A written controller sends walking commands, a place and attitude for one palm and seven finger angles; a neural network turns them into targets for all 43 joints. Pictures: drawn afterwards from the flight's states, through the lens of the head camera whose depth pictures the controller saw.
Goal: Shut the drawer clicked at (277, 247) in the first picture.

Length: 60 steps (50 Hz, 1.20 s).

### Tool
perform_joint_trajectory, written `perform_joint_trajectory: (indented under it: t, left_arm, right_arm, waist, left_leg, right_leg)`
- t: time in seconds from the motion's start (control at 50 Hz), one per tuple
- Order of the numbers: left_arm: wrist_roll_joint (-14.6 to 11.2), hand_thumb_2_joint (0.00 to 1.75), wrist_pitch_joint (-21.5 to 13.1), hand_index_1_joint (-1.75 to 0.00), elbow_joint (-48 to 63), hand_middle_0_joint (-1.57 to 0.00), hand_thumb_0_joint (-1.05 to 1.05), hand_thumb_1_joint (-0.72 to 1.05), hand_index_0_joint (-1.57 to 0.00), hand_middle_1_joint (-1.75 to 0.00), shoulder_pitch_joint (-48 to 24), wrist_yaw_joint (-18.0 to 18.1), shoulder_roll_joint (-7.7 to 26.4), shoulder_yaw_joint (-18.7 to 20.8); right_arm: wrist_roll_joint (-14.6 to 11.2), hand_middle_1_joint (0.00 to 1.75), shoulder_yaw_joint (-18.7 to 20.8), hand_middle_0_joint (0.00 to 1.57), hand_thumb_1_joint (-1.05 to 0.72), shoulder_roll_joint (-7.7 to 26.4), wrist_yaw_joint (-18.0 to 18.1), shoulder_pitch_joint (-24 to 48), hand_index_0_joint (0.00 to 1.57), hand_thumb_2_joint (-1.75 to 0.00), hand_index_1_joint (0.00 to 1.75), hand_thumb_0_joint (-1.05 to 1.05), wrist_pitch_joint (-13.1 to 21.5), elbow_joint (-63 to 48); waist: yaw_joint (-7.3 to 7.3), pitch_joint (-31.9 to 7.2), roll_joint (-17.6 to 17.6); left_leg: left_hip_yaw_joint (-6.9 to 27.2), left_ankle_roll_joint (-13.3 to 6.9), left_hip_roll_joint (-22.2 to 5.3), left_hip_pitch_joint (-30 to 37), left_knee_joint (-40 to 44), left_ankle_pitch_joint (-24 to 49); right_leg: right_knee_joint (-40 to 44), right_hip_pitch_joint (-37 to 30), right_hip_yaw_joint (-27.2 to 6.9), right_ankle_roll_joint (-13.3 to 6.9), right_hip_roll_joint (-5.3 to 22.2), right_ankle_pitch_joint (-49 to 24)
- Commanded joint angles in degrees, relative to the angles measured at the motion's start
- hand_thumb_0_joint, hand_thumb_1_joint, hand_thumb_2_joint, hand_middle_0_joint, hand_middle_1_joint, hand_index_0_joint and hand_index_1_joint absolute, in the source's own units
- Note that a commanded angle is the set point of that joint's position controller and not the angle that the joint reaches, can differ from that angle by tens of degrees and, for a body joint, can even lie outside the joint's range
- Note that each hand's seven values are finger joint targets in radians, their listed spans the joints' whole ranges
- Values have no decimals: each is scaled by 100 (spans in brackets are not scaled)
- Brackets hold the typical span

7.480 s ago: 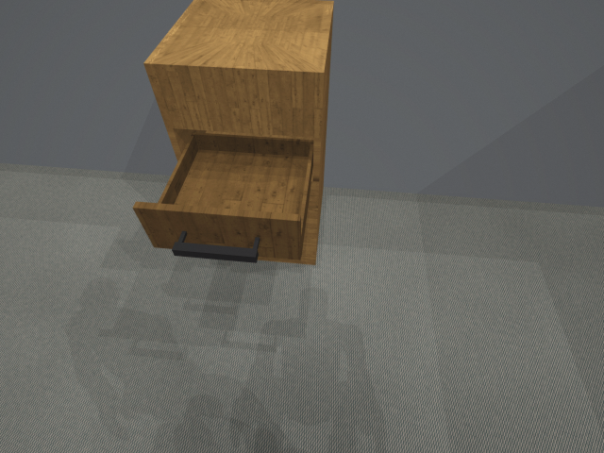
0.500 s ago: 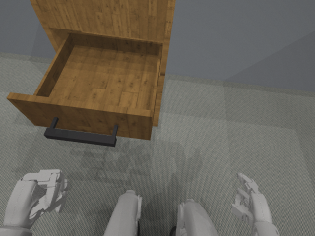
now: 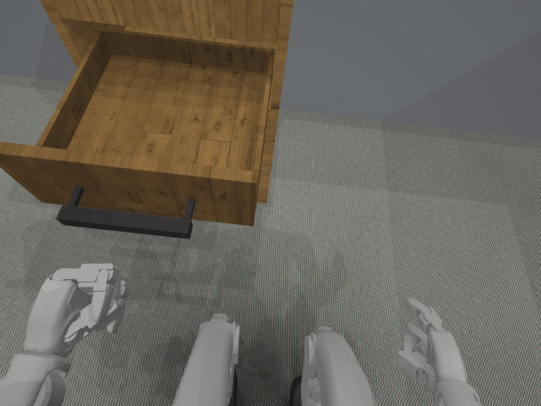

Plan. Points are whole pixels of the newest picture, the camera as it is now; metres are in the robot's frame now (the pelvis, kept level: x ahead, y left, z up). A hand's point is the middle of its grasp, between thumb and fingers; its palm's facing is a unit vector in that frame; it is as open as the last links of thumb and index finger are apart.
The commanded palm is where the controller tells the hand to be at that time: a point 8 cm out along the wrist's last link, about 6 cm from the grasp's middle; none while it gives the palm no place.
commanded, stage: bring the fist close to the handle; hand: left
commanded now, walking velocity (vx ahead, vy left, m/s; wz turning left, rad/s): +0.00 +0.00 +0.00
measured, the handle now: (130, 210) +0.39 +0.25 -0.04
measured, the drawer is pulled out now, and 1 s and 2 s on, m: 0.30 0.30 0.23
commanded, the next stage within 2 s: push the drawer shut in 0.96 s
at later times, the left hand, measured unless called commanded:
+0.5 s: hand (137, 278) +0.29 +0.22 -0.04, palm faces -0.06 -1.00 -0.05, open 3.3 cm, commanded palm +0.28 +0.26 -0.03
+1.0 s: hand (140, 278) +0.29 +0.21 -0.04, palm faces -0.05 -1.00 -0.06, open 3.3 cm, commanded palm +0.28 +0.26 -0.04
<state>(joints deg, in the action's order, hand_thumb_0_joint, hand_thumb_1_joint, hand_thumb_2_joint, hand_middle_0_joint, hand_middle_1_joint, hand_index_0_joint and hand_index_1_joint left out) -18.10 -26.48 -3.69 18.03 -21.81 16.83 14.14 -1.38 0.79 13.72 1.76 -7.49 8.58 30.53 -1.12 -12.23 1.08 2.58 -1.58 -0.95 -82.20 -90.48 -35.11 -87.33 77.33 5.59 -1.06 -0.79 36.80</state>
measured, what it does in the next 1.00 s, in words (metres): stands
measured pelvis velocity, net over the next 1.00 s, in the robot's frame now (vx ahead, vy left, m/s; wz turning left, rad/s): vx -0.01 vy -0.01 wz -0.02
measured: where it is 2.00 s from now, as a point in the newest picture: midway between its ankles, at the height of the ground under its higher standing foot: outside the picture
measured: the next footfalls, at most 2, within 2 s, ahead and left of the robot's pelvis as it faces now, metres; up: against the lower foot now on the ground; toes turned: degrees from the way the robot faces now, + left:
none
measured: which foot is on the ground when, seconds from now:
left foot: down 0.00-1.00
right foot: down 0.00-1.00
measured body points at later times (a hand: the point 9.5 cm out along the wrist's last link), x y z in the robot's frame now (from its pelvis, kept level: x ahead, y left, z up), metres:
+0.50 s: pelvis -0.01 +0.00 -0.04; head +0.15 +0.03 +0.38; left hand +0.28 +0.27 -0.03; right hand +0.20 -0.25 -0.14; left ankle +0.05 +0.10 -0.55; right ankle +0.04 -0.12 -0.55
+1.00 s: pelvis -0.01 -0.01 -0.05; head +0.16 +0.02 +0.37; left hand +0.29 +0.27 -0.03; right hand +0.19 -0.25 -0.15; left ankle +0.05 +0.10 -0.55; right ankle +0.04 -0.12 -0.55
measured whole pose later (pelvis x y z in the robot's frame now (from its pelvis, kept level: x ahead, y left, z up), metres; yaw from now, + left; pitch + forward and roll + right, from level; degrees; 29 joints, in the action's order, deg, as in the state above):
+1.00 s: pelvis -0.01 -0.01 -0.05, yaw -1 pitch +32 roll -5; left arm -17.9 -26.5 -10.5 5.4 -21.1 18.6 16.3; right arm -1.3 -0.6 15.1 1.0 -6.4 4.1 30.4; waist -0.9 -12.5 1.1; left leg 2.6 -1.2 -1.6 -94.5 -99.6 -37.3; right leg -97.0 90.1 5.6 -1.7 -1.3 39.0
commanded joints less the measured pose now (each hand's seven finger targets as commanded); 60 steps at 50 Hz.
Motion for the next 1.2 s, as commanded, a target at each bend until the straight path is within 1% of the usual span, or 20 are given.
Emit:
perform_joint_trajectory:
  t: [0.0, 0.04, 0.1, 0.18, 0.26, 0.34, 0.4, 0.46, 0.56, 0.62, 0.66, 0.74, 0.82, 0.86, 0.92, 0.98, 1.04, 1.1, 1.14, 1.18]
  left_arm:
    - [-73, 90, -427, -160, 870, -140, 0, 90, -140, -160, -424, 127, 831, 490]
    - [-56, 90, -480, -160, 942, -140, 0, 90, -140, -160, -533, 128, 793, 404]
    - [-78, 90, -449, -160, 748, -140, 0, 90, -140, -160, -518, 100, 884, 541]
    - [-62, 90, -384, -160, 691, -140, 0, 90, -140, -160, -861, 74, 905, 495]
    - [-68, 90, -371, -160, 511, -140, 0, 90, -140, -160, -1236, 93, 989, 577]
    - [-49, 90, -413, -160, 538, -140, 0, 90, -140, -160, -1441, 94, 1008, 563]
    - [-50, 90, -353, -160, 214, -140, 0, 90, -140, -160, -1434, 80, 991, 585]
    - [-15, 90, -358, -160, 217, -140, 0, 90, -140, -160, -1729, 78, 1010, 554]
    - [18, 90, -399, -160, 342, -140, 0, 90, -140, -160, -1896, 148, 1021, 521]
    - [9, 90, -354, -160, 493, -140, 0, 90, -140, -160, -1572, 193, 1166, 701]
    - [-4, 90, -277, -160, 558, -140, 0, 90, -140, -160, -1595, 225, 1068, 605]
    - [-26, 90, -255, -160, 495, -140, 0, 90, -140, -160, -1507, 249, 1180, 799]
    - [-70, 90, -317, -160, 527, -140, 0, 90, -140, -160, -1561, 169, 1056, 629]
    - [-74, 90, -329, -160, 371, -140, 0, 90, -140, -160, -1607, 121, 1040, 600]
    - [-108, 90, -398, -160, 408, -140, 0, 90, -140, -160, -1627, 54, 1144, 704]
    - [-138, 90, -402, -160, 432, -140, 0, 90, -140, -160, -1481, 25, 1060, 655]
    - [-111, 90, -405, -160, 449, -140, 0, 90, -140, -160, -1632, 43, 1086, 646]
    - [-56, 90, -420, -160, 317, -140, 0, 90, -140, -160, -2157, 91, 1143, 610]
    - [-24, 90, -449, -160, 269, -140, 0, 90, -140, -160, -2449, 118, 1318, 775]
    - [3, 90, -412, -160, 195, -140, 0, 90, -140, -160, -2452, 94, 1221, 660]
  right_arm:
    - [-4, 30, 324, 20, -90, 958, 56, 58, 20, -90, 30, 0, 235, -759]
    - [1, 30, 315, 20, -90, 1002, 46, 34, 20, -90, 30, 0, 233, -774]
    - [-3, 30, 319, 20, -90, 1021, 44, 11, 20, -90, 30, 0, 193, -754]
    - [-2, 30, 291, 20, -90, 1057, 32, 0, 20, -90, 30, 0, 140, -758]
    - [7, 30, 271, 20, -90, 1098, 45, -25, 20, -90, 30, 0, 95, -724]
    - [23, 30, 265, 20, -90, 1129, 37, -59, 20, -90, 30, 0, 96, -706]
    - [26, 30, 253, 20, -90, 1138, 15, -96, 20, -90, 30, 0, 42, -679]
    - [23, 30, 262, 20, -90, 1171, 2, -88, 20, -90, 30, 0, -7, -686]
    - [45, 30, 255, 20, -90, 1186, -33, -93, 20, -90, 30, 0, -82, -704]
    - [31, 30, 259, 20, -90, 1176, -53, -107, 20, -90, 30, 0, -155, -762]
    - [12, 30, 254, 20, -90, 1147, -63, -83, 20, -90, 30, 0, -211, -783]
    - [-9, 30, 255, 20, -90, 1105, -43, -88, 20, -90, 30, 0, -268, -759]
    - [-8, 30, 255, 20, -90, 1105, -37, -107, 20, -90, 30, 0, -238, -698]
    - [-12, 30, 261, 20, -90, 1102, -23, -109, 20, -90, 30, 0, -232, -671]
    - [-3, 30, 254, 20, -90, 1101, -7, -107, 20, -90, 30, 0, -199, -668]
    - [-12, 30, 269, 20, -90, 1097, -10, -71, 20, -90, 30, 0, -190, -701]
    - [-13, 30, 264, 20, -90, 1111, -3, -67, 20, -90, 30, 0, -207, -693]
    - [-1, 30, 233, 20, -90, 1119, 38, -96, 20, -90, 30, 0, -201, -630]
    - [11, 30, 232, 20, -90, 1152, 68, -103, 20, -90, 30, 0, -198, -597]
    - [15, 30, 223, 20, -90, 1162, 63, -110, 20, -90, 30, 0, -193, -607]
  waist:
    - [4, -1861, 341]
    - [10, -2038, 495]
    - [38, -2200, 327]
    - [16, -2202, 448]
    - [-30, -2247, 338]
    - [14, -2511, 590]
    - [-34, -2507, 365]
    - [-49, -2493, 424]
    - [0, -2732, 576]
    - [112, -2925, 624]
    - [32, -2844, 452]
    - [76, -2793, 352]
    - [-21, -2733, 381]
    - [-87, -2535, 192]
    - [10, -2621, 399]
    - [28, -2606, 376]
    - [-14, -2575, 372]
    - [-149, -2376, 384]
    - [-102, -2532, 463]
    - [-72, -2621, 590]
  left_leg:
    - [321, -3, 60, 1673, 1212, 987]
    - [346, 23, 51, 1848, 1191, 1055]
    - [331, -1, 45, 1712, 1051, 1117]
    - [316, 3, 52, 1583, 960, 1034]
    - [300, -22, 51, 1375, 801, 883]
    - [348, 18, 31, 1604, 714, 1163]
    - [336, -18, 31, 1360, 561, 1264]
    - [320, -9, 17, 1318, 490, 1167]
    - [355, 14, 9, 1426, 425, 1237]
    - [348, 27, 5, 1548, 470, 1443]
    - [316, -9, 5, 1380, 434, 1340]
    - [262, -22, 12, 1150, 369, 1306]
    - [273, -25, 12, 1198, 326, 1387]
    - [238, -50, 14, 953, 270, 1190]
    - [237, -31, 29, 1013, 275, 1224]
    - [242, -23, 26, 1081, 316, 1219]
    - [264, -32, 28, 1094, 314, 1215]
    - [265, -55, 33, 918, 237, 947]
    - [251, -42, 34, 966, 218, 968]
    - [252, -21, 36, 1112, 270, 995]
  right_leg:
    - [987, -549, -210, -143, -160, -651]
    - [905, -398, -189, -148, -139, -719]
    - [834, -408, -211, -145, -157, -742]
    - [766, -301, -239, -146, -135, -700]
    - [697, -169, -275, -137, -138, -598]
    - [498, 72, -212, -154, -130, -787]
    - [422, 61, -214, -148, -158, -860]
    - [367, 196, -219, -142, -151, -813]
    - [235, 329, -212, -159, -152, -842]
    - [236, 157, -217, -169, -167, -976]
    - [303, 40, -266, -140, -167, -947]
    - [327, -123, -317, -136, -197, -928]
    - [327, -29, -292, -135, -198, -1006]
    - [409, -71, -364, -113, -193, -865]
    - [371, -59, -365, -141, -191, -863]
    - [379, -46, -353, -136, -188, -855]
    - [347, 36, -320, -140, -197, -857]
    - [380, 215, -340, -137, -215, -660]
    - [352, 191, -361, -142, -197, -676]
    - [350, 217, -330, -154, -189, -686]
